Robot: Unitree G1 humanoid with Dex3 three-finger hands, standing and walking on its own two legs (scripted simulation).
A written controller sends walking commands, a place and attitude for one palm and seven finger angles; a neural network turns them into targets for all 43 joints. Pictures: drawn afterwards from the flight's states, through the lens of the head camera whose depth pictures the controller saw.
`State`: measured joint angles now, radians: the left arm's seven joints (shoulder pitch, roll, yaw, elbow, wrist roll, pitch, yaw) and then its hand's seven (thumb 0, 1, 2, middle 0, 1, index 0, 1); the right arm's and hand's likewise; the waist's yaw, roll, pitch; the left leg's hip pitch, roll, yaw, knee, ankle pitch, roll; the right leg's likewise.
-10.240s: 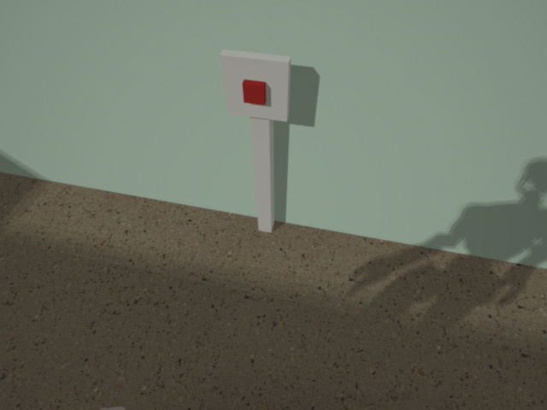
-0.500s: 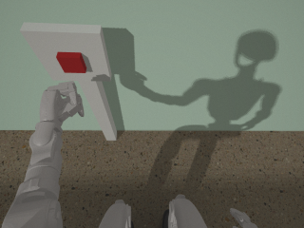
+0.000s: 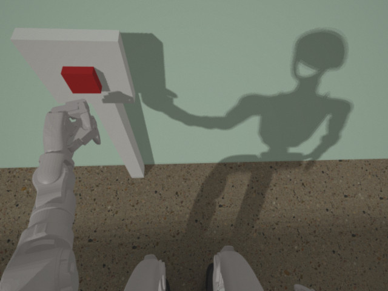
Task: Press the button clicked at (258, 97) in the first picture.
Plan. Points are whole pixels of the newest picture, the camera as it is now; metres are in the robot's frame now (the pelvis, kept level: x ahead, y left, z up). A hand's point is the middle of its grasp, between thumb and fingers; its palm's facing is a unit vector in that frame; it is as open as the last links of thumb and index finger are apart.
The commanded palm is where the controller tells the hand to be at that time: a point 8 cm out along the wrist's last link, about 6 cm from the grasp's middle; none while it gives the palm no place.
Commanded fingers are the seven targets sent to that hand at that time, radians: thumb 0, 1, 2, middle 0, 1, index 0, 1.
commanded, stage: aim a knuckle at the button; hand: left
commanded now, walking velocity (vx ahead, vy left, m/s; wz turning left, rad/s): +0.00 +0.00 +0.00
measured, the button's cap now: (83, 79) +0.53 +0.22 +0.06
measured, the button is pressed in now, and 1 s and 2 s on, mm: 0 5 7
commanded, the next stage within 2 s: press the button with the knuckle in 0.30 s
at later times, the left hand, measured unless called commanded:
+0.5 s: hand (99, 126) +0.44 +0.19 +0.02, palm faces +0.03 -1.00 -0.05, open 3.1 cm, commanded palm +0.41 +0.23 +0.03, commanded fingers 0.00 0.90 0.90 -1.30 -1.50 -1.30 -1.50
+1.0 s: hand (100, 109) +0.48 +0.19 +0.02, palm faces +0.03 -1.00 -0.03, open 3.0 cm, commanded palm +0.46 +0.23 +0.03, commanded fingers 0.00 0.90 0.90 -1.30 -1.50 -1.30 -1.50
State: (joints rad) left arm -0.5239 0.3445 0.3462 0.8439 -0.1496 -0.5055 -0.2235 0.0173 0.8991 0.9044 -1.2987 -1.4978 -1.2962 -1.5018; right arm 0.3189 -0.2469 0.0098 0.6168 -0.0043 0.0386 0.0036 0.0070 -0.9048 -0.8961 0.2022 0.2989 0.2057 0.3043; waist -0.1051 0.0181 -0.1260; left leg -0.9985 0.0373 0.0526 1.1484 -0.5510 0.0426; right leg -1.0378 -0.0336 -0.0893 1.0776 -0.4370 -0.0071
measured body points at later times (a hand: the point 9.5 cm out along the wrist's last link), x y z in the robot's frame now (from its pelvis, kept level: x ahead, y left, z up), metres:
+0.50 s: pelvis +0.00 +0.00 +0.00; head +0.13 +0.01 +0.43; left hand +0.43 +0.24 +0.03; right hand +0.08 -0.26 -0.12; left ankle -0.01 +0.09 -0.65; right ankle +0.04 -0.12 -0.65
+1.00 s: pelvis -0.01 -0.01 -0.01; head +0.15 +0.01 +0.41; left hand +0.47 +0.24 +0.03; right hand +0.03 -0.28 -0.13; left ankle -0.01 +0.09 -0.65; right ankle +0.04 -0.12 -0.65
